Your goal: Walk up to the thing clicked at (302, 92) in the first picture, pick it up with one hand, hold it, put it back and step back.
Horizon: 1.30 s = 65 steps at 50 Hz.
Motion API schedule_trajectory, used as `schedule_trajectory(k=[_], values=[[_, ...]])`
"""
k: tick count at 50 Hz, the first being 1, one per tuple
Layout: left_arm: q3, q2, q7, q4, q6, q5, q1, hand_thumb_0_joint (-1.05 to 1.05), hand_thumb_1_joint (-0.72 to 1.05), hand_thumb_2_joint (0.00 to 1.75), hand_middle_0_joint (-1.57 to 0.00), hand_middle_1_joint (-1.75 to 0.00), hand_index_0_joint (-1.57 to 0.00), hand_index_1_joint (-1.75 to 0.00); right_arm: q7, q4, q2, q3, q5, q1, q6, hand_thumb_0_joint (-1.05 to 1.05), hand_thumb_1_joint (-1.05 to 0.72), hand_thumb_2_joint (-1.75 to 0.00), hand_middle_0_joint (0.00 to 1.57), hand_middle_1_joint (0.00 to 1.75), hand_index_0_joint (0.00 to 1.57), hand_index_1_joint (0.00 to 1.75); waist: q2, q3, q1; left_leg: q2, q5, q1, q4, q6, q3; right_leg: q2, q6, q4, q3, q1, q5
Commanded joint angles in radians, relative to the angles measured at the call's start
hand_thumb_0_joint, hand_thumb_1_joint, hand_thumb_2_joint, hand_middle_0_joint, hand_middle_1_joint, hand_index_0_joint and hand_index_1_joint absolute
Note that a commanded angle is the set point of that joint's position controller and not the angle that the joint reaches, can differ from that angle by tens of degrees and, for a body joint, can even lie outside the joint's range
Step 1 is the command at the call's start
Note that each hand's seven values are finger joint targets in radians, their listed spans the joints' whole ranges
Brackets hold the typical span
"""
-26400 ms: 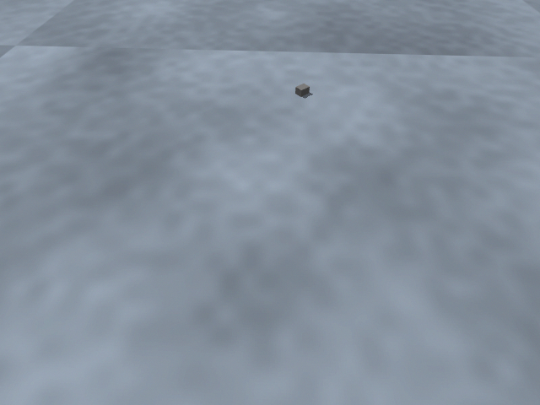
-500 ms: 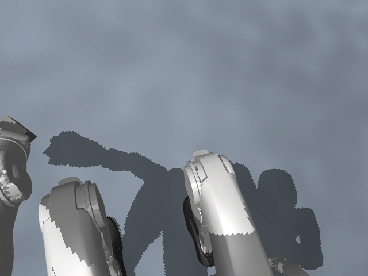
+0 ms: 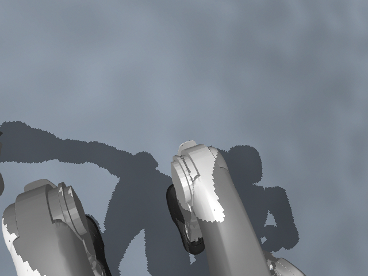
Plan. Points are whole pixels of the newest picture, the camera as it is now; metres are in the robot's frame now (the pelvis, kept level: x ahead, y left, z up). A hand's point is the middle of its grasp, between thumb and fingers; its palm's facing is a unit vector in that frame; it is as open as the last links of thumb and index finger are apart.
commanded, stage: rest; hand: left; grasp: from above
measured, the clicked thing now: out of the picture +0.43 +0.34 -0.23
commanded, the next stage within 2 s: open in 0.92 s
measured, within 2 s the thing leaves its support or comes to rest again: rests again in 0.84 s
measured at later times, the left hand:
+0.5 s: hand out of the picture +0.41 +0.34 -0.23, palm faces -0.14 -0.43 -0.89, open 8.2 cm
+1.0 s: hand out of the picture +0.40 +0.34 -0.25, palm faces -0.11 -0.44 -0.89, open 8.2 cm
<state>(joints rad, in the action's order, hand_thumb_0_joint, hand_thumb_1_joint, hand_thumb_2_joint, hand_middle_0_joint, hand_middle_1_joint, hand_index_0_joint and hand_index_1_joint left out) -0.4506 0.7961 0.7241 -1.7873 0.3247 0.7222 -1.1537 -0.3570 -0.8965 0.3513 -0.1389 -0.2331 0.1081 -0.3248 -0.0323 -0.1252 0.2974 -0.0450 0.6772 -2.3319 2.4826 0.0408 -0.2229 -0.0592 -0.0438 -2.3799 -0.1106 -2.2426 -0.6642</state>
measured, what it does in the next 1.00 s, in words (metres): stands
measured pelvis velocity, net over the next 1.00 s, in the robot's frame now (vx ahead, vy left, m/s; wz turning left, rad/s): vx -0.01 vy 0.01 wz -0.06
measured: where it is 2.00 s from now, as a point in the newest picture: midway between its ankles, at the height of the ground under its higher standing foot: (145, 248)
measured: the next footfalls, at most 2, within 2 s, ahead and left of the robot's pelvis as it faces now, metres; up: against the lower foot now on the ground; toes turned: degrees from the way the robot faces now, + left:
none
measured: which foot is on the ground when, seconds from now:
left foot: down 0.00-1.00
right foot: down 0.00-1.00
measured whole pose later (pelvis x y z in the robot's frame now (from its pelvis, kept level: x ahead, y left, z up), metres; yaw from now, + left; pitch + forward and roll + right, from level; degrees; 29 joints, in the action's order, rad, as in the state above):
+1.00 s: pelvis -0.01 +0.01 +0.00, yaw -4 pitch +24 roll -14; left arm -0.43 0.95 0.79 -1.79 0.32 0.60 -1.13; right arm -0.41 -0.78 0.39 -0.29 -0.22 0.10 -0.38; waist -0.13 -0.26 0.36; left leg -0.05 0.70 -2.29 2.52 0.02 -0.30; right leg -0.08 -0.07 -2.35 -0.17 -2.16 -0.66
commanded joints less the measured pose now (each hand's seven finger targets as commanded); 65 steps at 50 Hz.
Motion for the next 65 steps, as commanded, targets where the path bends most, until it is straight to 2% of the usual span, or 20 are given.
schedule_trajectory(k=[1, 4, 5, 7, 8, 11, 14, 15, 18, 21, 31, 32, 36, 39, 42, 48, 51, 56, 59, 65], values=[[0.031, 0.282, 0.037, 0.091, 0.002, 0.022, -0.22, 0.0, 0.7, 0.35, -1.14, -0.24, -1.12, -0.26, -0.004, -0.014, 0.283, 0.054, 0.01, 0.224, -0.008, 0.0, -0.91, -0.9, 0.2, 0.3, 0.2, 0.3, 0.308, 0.699, 0.026, -0.011, -0.19, 0.442, -0.209, -0.057, 0.128, -0.018, 0.046, 0.249, -0.116, 0.407, 0.244], [0.025, 0.276, 0.051, 0.08, 0.0, 0.012, -0.19, 0.0, 0.69, 0.32, -1.14, -0.21, -1.13, -0.23, -0.01, -0.006, 0.291, 0.045, 0.013, 0.22, -0.011, 0.0, -0.91, -0.9, 0.2, 0.3, 0.2, 0.3, 0.315, 0.68, 0.027, -0.014, -0.183, 0.458, -0.222, -0.052, 0.12, -0.021, 0.05, 0.25, -0.124, 0.413, 0.241], [0.031, 0.283, 0.053, 0.075, -0.001, 0.017, -0.203, 0.0, 0.71, 0.33, -1.14, -0.24, -1.13, -0.25, -0.013, -0.017, 0.287, 0.041, 0.007, 0.233, -0.013, 0.0, -0.91, -0.9, 0.2, 0.3, 0.2, 0.3, 0.31, 0.657, 0.047, -0.013, -0.165, 0.448, -0.219, -0.055, 0.117, -0.022, 0.047, 0.255, -0.128, 0.404, 0.226], [0.022, 0.276, 0.062, 0.076, -0.005, 0.008, -0.204, 0.0, 0.68, 0.32, -1.12, -0.25, -1.11, -0.26, -0.019, -0.003, 0.297, 0.038, 0.016, 0.236, -0.017, 0.0, -0.91, -0.9, 0.2, 0.3, 0.2, 0.3, 0.34, 0.653, 0.046, -0.018, -0.158, 0.475, -0.231, -0.048, 0.103, -0.024, 0.055, 0.248, -0.137, 0.383, 0.219], [0.038, 0.279, 0.063, 0.077, -0.009, 0.009, -0.233, 0.0, 0.69, 0.3, -1.11, -0.25, -1.11, -0.25, -0.024, -0.004, 0.296, 0.035, 0.008, 0.229, -0.023, 0.0, -0.91, -0.9, 0.2, 0.3, 0.2, 0.3, 0.345, 0.628, 0.066, -0.019, -0.149, 0.473, -0.227, -0.049, 0.1, -0.019, 0.053, 0.237, -0.144, 0.364, 0.217], [0.042, 0.29, 0.07, 0.09, -0.015, -0.005, -0.252, 0.0, 0.71, 0.3, -1.13, -0.25, -1.13, -0.25, -0.029, -0.006, 0.308, 0.025, 0.007, 0.225, -0.032, 0.0, -0.91, -0.9, 0.2, 0.3, 0.2, 0.3, 0.346, 0.595, 0.085, -0.021, -0.119, 0.482, -0.221, -0.048, 0.092, -0.02, 0.05, 0.242, -0.15, 0.353, 0.193], [0.031, 0.314, 0.084, 0.083, -0.027, -0.011, -0.241, 0.0, 0.69, 0.33, -1.12, -0.27, -1.12, -0.27, -0.03, -0.007, 0.316, 0.015, 0.014, 0.224, -0.038, 0.0, -0.91, -0.9, 0.2, 0.3, 0.2, 0.3, 0.356, 0.593, 0.081, -0.021, -0.097, 0.469, -0.223, -0.049, 0.093, -0.027, 0.051, 0.263, -0.14, 0.373, 0.172], [0.053, 0.305, 0.078, 0.086, -0.026, -0.012, -0.249, 0.0, 0.7, 0.32, -1.11, -0.28, -1.12, -0.28, -0.031, -0.004, 0.312, 0.01, 0.007, 0.208, -0.042, 0.0, -0.91, -0.9, 0.2, 0.3, 0.2, 0.3, 0.35, 0.575, 0.092, -0.018, -0.096, 0.466, -0.221, -0.048, 0.094, -0.021, 0.049, 0.253, -0.146, 0.368, 0.175], [0.05, 0.319, 0.08, 0.09, -0.031, -0.019, -0.251, 0.0, 0.72, 0.37, -1.14, -0.28, -1.13, -0.29, -0.033, 0.005, 0.318, -0.001, 0.015, 0.205, -0.048, 0.0, -0.91, -0.9, 0.2, 0.3, 0.2, 0.3, 0.375, 0.586, 0.086, -0.024, -0.108, 0.49, -0.227, -0.04, 0.083, -0.022, 0.052, 0.245, -0.152, 0.37, 0.189], [0.064, 0.292, 0.088, 0.073, -0.027, -0.024, -0.227, 0.0, 0.71, 0.36, -1.12, -0.31, -1.12, -0.31, -0.043, 0.018, 0.325, -0.009, 0.012, 0.209, -0.053, 0.0, -0.91, -0.9, 0.2, 0.3, 0.2, 0.3, 0.378, 0.58, 0.097, -0.03, -0.134, 0.511, -0.231, -0.034, 0.066, -0.021, 0.052, 0.231, -0.166, 0.374, 0.22], [0.016, 0.334, 0.121, 0.072, -0.008, -0.074, -0.183, 0.0, 0.67, 0.39, -1.07, -0.36, -1.07, -0.36, -0.054, 0.058, 0.343, -0.037, 0.02, 0.219, -0.052, 0.0, -0.91, -0.9, 0.2, 0.3, 0.2, 0.3, 0.368, 0.584, 0.091, -0.033, -0.182, 0.5, -0.213, -0.038, 0.066, -0.028, 0.045, 0.251, -0.16, 0.451, 0.282], [0.033, 0.332, 0.121, 0.08, -0.007, -0.074, -0.2, 0.0, 0.69, 0.41, -1.09, -0.36, -1.09, -0.36, -0.054, 0.068, 0.336, -0.047, 0.015, 0.22, -0.052, 0.0, -0.92, -0.9, 0.2, 0.3, 0.2, 0.3, 0.361, 0.575, 0.11, -0.033, -0.188, 0.497, -0.202, -0.04, 0.068, -0.029, 0.043, 0.249, -0.159, 0.453, 0.292], [0.016, 0.393, 0.124, 0.099, -0.01, -0.08, -0.207, 0.0, 0.69, 0.4, -1.1, -0.35, -1.1, -0.36, -0.05, 0.055, 0.357, -0.05, 0.016, 0.201, -0.054, 0.0, -0.92, -0.9, 0.2, 0.3, 0.2, 0.3, 0.364, 0.541, 0.106, -0.034, -0.149, 0.475, -0.206, -0.044, 0.072, -0.027, 0.04, 0.258, -0.16, 0.453, 0.262], [0.012, 0.389, 0.123, 0.089, -0.009, -0.084, -0.186, 0.0, 0.71, 0.4, -1.12, -0.34, -1.12, -0.35, -0.051, 0.074, 0.361, -0.059, 0.016, 0.206, -0.054, 0.0, -0.92, -0.91, 0.2, 0.3, 0.2, 0.3, 0.375, 0.556, 0.114, -0.038, -0.151, 0.493, -0.208, -0.039, 0.064, -0.033, 0.043, 0.257, -0.161, 0.465, 0.264], [0.026, 0.394, 0.116, 0.084, -0.007, -0.075, -0.198, 0.0, 0.75, 0.41, -1.13, -0.38, -1.13, -0.37, -0.05, 0.064, 0.359, -0.063, 0.023, 0.195, -0.058, 0.0, -0.92, -0.91, 0.2, 0.3, 0.2, 0.3, 0.392, 0.528, 0.116, -0.041, -0.12, 0.495, -0.219, -0.037, 0.054, -0.025, 0.044, 0.247, -0.174, 0.429, 0.235], [0.066, 0.342, 0.097, 0.09, -0.004, -0.114, -0.205, 0.0, 0.74, 0.41, -1.12, -0.36, -1.12, -0.36, -0.05, 0.091, 0.363, -0.072, 0.024, 0.198, -0.061, 0.0, -0.91, -0.9, 0.2, 0.3, 0.2, 0.3, 0.365, 0.506, 0.147, -0.043, -0.122, 0.494, -0.215, -0.036, 0.036, -0.029, 0.041, 0.24, -0.185, 0.42, 0.244], [0.065, 0.353, 0.097, 0.083, -0.011, -0.123, -0.184, 0.0, 0.7, 0.44, -1.09, -0.39, -1.09, -0.39, -0.046, 0.091, 0.379, -0.07, 0.029, 0.203, -0.065, 0.0, -0.92, -0.91, 0.2, 0.3, 0.2, 0.3, 0.357, 0.498, 0.145, -0.041, -0.114, 0.497, -0.223, -0.036, 0.03, -0.032, 0.041, 0.249, -0.186, 0.43, 0.241], [0.072, 0.363, 0.094, 0.089, -0.012, -0.119, -0.188, 0.0, 0.3, 0.45, -0.71, -0.44, -0.71, -0.45, -0.045, 0.097, 0.377, -0.076, 0.031, 0.207, -0.066, 0.0, -0.9, -0.9, 0.2, 0.3, 0.2, 0.3, 0.376, 0.49, 0.141, -0.043, -0.12, 0.496, -0.236, -0.033, 0.024, -0.035, 0.043, 0.251, -0.192, 0.433, 0.243], [0.081, 0.363, 0.094, 0.096, -0.011, -0.119, -0.188, 0.0, 0.13, 0.54, -0.65, -0.49, -0.64, -0.51, -0.044, 0.096, 0.379, -0.082, 0.029, 0.205, -0.068, 0.0, -0.9, -0.9, 0.2, 0.3, 0.2, 0.3, 0.381, 0.5, 0.144, -0.041, -0.137, 0.504, -0.225, -0.032, 0.031, -0.035, 0.042, 0.254, -0.186, 0.45, 0.263], [0.068, 0.385, 0.098, 0.101, -0.007, -0.115, -0.169, 0.0, 0.04, 0.63, -0.59, -0.56, -0.57, -0.58, -0.044, 0.1, 0.381, -0.086, 0.034, 0.203, -0.073, 0.0, -0.9, -0.9, 0.2, 0.3, 0.2, 0.3, 0.37, 0.49, 0.133, -0.042, -0.124, 0.502, -0.221, -0.035, 0.03, -0.035, 0.04, 0.26, -0.187, 0.449, 0.25]])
